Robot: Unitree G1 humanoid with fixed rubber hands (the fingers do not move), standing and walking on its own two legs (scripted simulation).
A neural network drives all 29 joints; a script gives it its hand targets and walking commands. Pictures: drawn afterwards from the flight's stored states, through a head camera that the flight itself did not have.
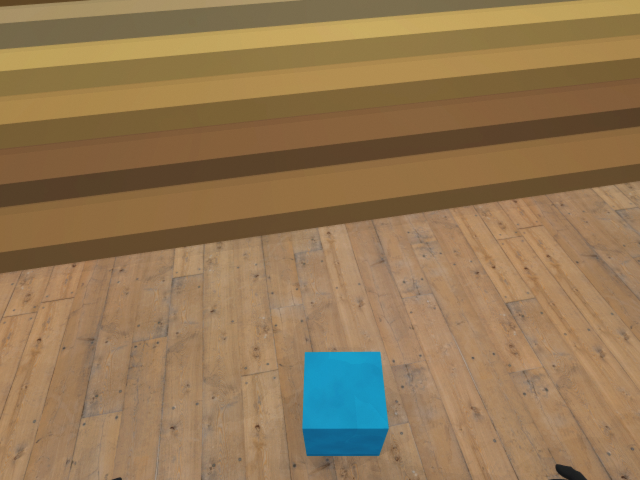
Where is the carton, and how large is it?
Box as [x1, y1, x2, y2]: [302, 352, 388, 455]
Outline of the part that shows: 305,352 302,429 307,455 378,455 388,428 380,353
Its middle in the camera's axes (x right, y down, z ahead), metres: +0.06 +0.47 +1.10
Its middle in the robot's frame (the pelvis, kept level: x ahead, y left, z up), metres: +0.45 -0.03 -0.66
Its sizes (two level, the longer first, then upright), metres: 0.210 0.200 0.250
